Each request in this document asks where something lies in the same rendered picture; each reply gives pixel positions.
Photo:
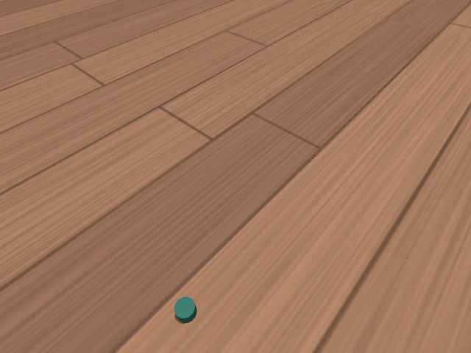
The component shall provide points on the tin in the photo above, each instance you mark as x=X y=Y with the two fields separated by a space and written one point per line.
x=185 y=309

